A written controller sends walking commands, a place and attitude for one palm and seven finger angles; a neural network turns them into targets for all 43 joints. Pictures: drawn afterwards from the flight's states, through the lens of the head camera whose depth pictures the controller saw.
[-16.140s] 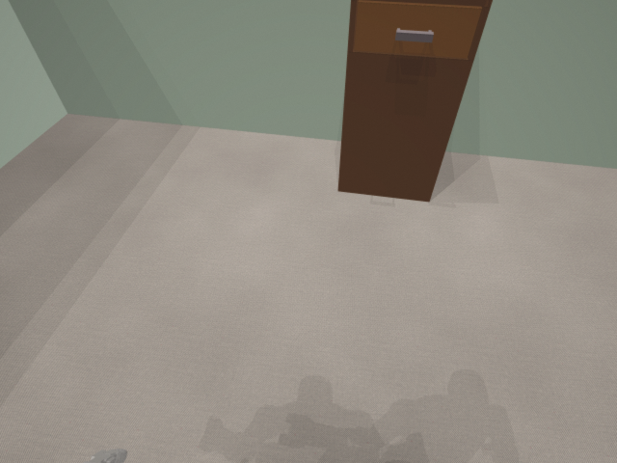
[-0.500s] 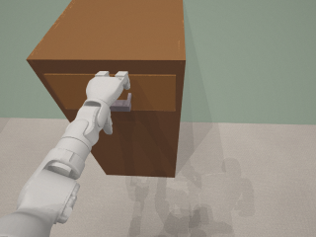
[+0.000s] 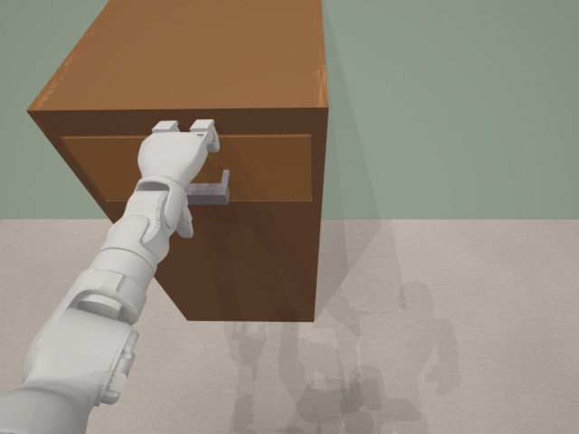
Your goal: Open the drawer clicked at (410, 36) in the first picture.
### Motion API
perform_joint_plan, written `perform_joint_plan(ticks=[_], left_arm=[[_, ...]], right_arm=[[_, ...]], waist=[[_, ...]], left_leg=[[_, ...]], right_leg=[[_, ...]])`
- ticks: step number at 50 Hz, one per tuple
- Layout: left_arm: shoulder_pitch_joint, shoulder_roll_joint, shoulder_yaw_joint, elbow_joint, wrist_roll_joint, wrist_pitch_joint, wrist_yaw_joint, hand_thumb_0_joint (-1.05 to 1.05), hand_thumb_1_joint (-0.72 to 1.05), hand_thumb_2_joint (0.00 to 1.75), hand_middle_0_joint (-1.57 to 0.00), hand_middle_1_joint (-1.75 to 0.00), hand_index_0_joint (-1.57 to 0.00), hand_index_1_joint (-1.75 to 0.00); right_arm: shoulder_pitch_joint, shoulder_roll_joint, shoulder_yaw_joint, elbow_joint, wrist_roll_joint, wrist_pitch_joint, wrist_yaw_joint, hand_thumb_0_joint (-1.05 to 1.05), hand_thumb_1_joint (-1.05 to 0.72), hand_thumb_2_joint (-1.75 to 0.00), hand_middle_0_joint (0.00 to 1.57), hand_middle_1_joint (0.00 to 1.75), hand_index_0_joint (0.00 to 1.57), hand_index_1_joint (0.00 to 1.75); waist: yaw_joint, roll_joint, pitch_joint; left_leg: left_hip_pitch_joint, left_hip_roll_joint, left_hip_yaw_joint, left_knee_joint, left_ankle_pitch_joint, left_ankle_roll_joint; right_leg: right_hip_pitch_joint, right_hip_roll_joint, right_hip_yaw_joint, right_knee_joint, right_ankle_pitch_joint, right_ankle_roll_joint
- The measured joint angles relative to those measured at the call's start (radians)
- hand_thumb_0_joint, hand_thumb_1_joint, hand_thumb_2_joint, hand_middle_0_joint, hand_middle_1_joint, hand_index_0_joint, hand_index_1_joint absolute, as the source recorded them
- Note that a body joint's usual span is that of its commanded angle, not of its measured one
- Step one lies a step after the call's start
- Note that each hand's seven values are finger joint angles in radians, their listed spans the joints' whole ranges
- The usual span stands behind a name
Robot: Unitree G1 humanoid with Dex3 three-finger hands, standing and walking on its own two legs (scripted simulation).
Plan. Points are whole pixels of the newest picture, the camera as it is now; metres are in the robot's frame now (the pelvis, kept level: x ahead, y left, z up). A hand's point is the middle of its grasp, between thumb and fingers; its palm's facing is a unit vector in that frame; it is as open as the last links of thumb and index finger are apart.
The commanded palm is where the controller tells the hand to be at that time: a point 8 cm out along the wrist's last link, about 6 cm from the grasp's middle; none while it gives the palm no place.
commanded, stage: move the hooked fingers above the handle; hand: left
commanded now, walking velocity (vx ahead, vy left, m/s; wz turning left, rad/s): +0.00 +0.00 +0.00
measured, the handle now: (194, 184) +0.51 +0.17 +0.01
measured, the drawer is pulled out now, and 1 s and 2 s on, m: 0.00 0.00 0.00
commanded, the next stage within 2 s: none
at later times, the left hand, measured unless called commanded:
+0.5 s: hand (173, 185) +0.45 +0.17 +0.08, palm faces -0.01 -0.01 -1.00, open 13.8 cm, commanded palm +0.43 +0.17 +0.13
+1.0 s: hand (180, 186) +0.46 +0.17 +0.07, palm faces -0.05 -0.03 -1.00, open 13.8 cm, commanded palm +0.43 +0.17 +0.14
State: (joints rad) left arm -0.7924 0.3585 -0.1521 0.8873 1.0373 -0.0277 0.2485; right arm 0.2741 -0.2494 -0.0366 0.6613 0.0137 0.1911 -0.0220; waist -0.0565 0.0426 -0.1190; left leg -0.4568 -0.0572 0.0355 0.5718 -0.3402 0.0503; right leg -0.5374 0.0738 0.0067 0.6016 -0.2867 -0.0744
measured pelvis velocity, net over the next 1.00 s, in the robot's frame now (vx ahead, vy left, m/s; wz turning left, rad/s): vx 0.00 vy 0.00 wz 0.02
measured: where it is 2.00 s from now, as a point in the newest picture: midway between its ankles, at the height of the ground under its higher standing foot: outside the picture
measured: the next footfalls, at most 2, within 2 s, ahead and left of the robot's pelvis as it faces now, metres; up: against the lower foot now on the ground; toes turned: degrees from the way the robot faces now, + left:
none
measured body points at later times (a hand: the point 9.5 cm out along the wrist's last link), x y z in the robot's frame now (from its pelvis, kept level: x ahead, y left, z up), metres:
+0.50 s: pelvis -0.01 +0.00 +0.00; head +0.04 -0.03 +0.45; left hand +0.45 +0.17 +0.14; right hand +0.09 -0.26 -0.14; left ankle -0.05 +0.09 -0.73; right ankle -0.01 -0.07 -0.73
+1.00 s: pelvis +0.00 +0.00 +0.00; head +0.05 -0.02 +0.45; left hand +0.46 +0.16 +0.13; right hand +0.06 -0.26 -0.14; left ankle -0.05 +0.09 -0.73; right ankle -0.01 -0.07 -0.73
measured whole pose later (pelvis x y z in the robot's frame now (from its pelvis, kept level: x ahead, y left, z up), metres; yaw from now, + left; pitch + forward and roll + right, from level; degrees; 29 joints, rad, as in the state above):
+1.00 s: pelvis +0.00 +0.00 +0.00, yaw +1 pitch +12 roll +1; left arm -0.81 0.37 -0.20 0.90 1.00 0.01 0.17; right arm 0.31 -0.25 -0.05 0.67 0.02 0.19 -0.02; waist -0.06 0.05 -0.11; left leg -0.45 -0.06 0.02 0.57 -0.33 0.05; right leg -0.52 0.07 -0.01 0.58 -0.28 -0.07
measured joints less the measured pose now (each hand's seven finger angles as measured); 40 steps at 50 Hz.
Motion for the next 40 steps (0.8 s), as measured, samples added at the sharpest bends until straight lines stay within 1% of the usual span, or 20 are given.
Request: perform_joint_plan(ticks=[3,5,8,11,14,16,19,22,25,27,29,32,34,36,38,40], left_arm=[[0.000,0.006,0.001,0.018,0.005,0.053,-0.007,0.00,-0.49,0.30,-0.34,-1.22,-0.32,-1.20],[0.004,0.013,0.000,0.026,-0.006,0.074,-0.030,0.00,-0.49,0.30,-0.34,-1.22,-0.32,-1.20],[0.023,0.024,-0.010,0.001,-0.022,0.064,-0.070,0.00,-0.49,0.30,-0.34,-1.21,-0.32,-1.20],[0.046,0.023,-0.037,-0.050,-0.031,0.021,-0.093,0.00,-0.49,0.30,-0.33,-1.21,-0.32,-1.20],[0.057,0.007,-0.060,-0.083,-0.031,-0.017,-0.079,0.00,-0.49,0.30,-0.33,-1.20,-0.32,-1.20],[0.052,-0.007,-0.068,-0.078,-0.027,-0.023,-0.056,0.00,-0.49,0.30,-0.33,-1.20,-0.32,-1.20],[0.029,-0.015,-0.057,-0.041,-0.014,-0.002,-0.021,0.00,-0.49,0.30,-0.32,-1.20,-0.32,-1.20],[0.005,-0.005,-0.040,0.000,-0.010,0.038,-0.010,0.00,-0.49,0.30,-0.32,-1.20,-0.32,-1.20],[-0.018,0.008,-0.031,0.039,-0.016,0.068,-0.031,0.00,-0.49,0.30,-0.32,-1.20,-0.32,-1.20],[-0.026,0.017,-0.036,0.049,-0.023,0.073,-0.057,0.00,-0.49,0.30,-0.32,-1.20,-0.32,-1.20],[-0.025,0.020,-0.044,0.040,-0.029,0.059,-0.081,0.00,-0.49,0.30,-0.32,-1.20,-0.32,-1.20],[-0.005,0.017,-0.048,0.002,-0.033,0.010,-0.097,0.00,-0.49,0.30,-0.32,-1.20,-0.32,-1.20],[0.010,0.011,-0.042,-0.020,-0.029,-0.021,-0.086,0.00,-0.49,0.30,-0.32,-1.20,-0.32,-1.20],[0.016,0.008,-0.035,-0.024,-0.021,-0.035,-0.061,0.00,-0.49,0.30,-0.32,-1.20,-0.32,-1.20],[0.014,0.009,-0.024,-0.014,-0.010,-0.029,-0.032,0.00,-0.49,0.30,-0.32,-1.20,-0.32,-1.20],[0.005,0.016,-0.012,0.004,-0.001,-0.008,-0.010,0.00,-0.49,0.30,-0.32,-1.20,-0.32,-1.20]], right_arm=[[-0.005,0.002,0.003,-0.006,0.005,0.009,0.001,0.00,-0.90,-0.89,0.20,0.30,0.20,0.30],[-0.005,0.004,0.004,-0.011,0.008,0.013,-0.001,0.00,-0.90,-0.89,0.20,0.30,0.20,0.30],[0.002,0.006,0.001,-0.018,0.009,0.011,-0.006,0.00,-0.90,-0.89,0.20,0.30,0.20,0.30],[0.012,0.007,-0.008,-0.018,0.007,0.006,-0.008,0.00,-0.90,-0.89,0.20,0.30,0.20,0.30],[0.010,0.004,-0.014,-0.008,0.004,0.002,-0.005,0.00,-0.90,-0.89,0.20,0.30,0.20,0.30],[0.002,0.001,-0.013,0.000,0.004,0.001,-0.001,0.00,-0.90,-0.89,0.20,0.30,0.20,0.30],[-0.021,0.001,-0.003,0.008,0.004,-0.001,0.000,0.00,-0.90,-0.89,0.20,0.30,0.20,0.30],[-0.034,0.006,0.004,0.001,0.006,-0.002,-0.002,0.00,-0.90,-0.89,0.20,0.30,0.20,0.30],[-0.034,0.008,0.010,-0.008,0.010,-0.002,-0.006,0.00,-0.90,-0.89,0.20,0.30,0.20,0.30],[-0.027,0.009,0.011,-0.014,0.012,-0.002,-0.010,0.00,-0.90,-0.89,0.20,0.30,0.20,0.30],[-0.015,0.008,0.009,-0.018,0.012,-0.004,-0.013,0.00,-0.90,-0.89,0.20,0.30,0.20,0.30],[0.004,0.005,0.001,-0.018,0.008,-0.008,-0.014,0.00,-0.90,-0.89,0.20,0.30,0.20,0.30],[0.013,0.002,-0.002,-0.013,0.004,-0.008,-0.013,0.00,-0.90,-0.89,0.20,0.30,0.20,0.30],[0.016,-0.001,-0.003,-0.006,0.003,-0.008,-0.011,0.00,-0.90,-0.89,0.20,0.30,0.20,0.30],[0.015,-0.002,-0.004,0.000,0.003,-0.008,-0.008,0.00,-0.90,-0.89,0.20,0.30,0.20,0.30],[0.012,-0.002,-0.003,0.004,0.003,-0.009,-0.007,0.00,-0.90,-0.89,0.20,0.30,0.20,0.30]], waist=[[0.000,0.004,0.000],[0.000,0.006,0.003],[0.006,0.007,0.008],[0.017,0.005,0.011],[0.028,0.004,0.010],[0.030,0.004,0.008],[0.023,0.002,0.007],[0.014,0.002,0.006],[0.007,0.002,0.008],[0.003,0.001,0.011],[0.003,0.000,0.014],[0.006,-0.001,0.015],[0.007,-0.001,0.013],[0.006,-0.002,0.010],[0.003,-0.003,0.009],[-0.001,-0.001,0.009]], left_leg=[[0.004,0.002,0.004,-0.007,0.003,0.000],[0.011,0.003,0.003,-0.013,0.007,-0.001],[0.023,0.002,-0.004,-0.021,0.011,-0.001],[0.031,-0.001,-0.015,-0.023,0.014,-0.002],[0.035,-0.005,-0.024,-0.017,0.012,-0.002],[0.032,-0.007,-0.025,-0.011,0.011,-0.002],[0.024,-0.008,-0.022,-0.004,0.009,-0.002],[0.018,-0.005,-0.015,-0.004,0.012,-0.002],[0.018,-0.004,-0.013,-0.007,0.015,-0.003],[0.019,-0.003,-0.014,-0.009,0.016,-0.003],[0.018,-0.003,-0.017,-0.009,0.017,-0.003],[0.016,-0.003,-0.020,-0.005,0.014,-0.003],[0.012,-0.003,-0.019,-0.001,0.011,-0.003],[0.006,-0.003,-0.017,0.005,0.008,-0.003],[-0.003,-0.002,-0.014,0.011,0.005,-0.002],[-0.011,-0.001,-0.010,0.014,0.004,-0.002]], right_leg=[[0.003,0.003,0.004,-0.006,0.005,0.000],[0.010,0.003,0.003,-0.012,0.008,-0.001],[0.025,0.001,-0.002,-0.023,0.011,-0.001],[0.038,-0.003,-0.013,-0.028,0.010,-0.002],[0.044,-0.007,-0.022,-0.023,0.006,-0.003],[0.042,-0.009,-0.024,-0.017,0.003,-0.002],[0.032,-0.010,-0.021,-0.007,0.002,-0.002],[0.023,-0.007,-0.015,-0.005,0.005,-0.002],[0.022,-0.005,-0.013,-0.008,0.010,-0.002],[0.024,-0.005,-0.014,-0.012,0.012,-0.003],[0.026,-0.005,-0.017,-0.015,0.013,-0.004],[0.025,-0.005,-0.020,-0.014,0.011,-0.004],[0.022,-0.005,-0.019,-0.010,0.008,-0.003],[0.014,-0.005,-0.018,-0.003,0.005,-0.003],[0.005,-0.004,-0.015,0.004,0.003,-0.003],[-0.004,-0.003,-0.012,0.007,0.003,-0.003]])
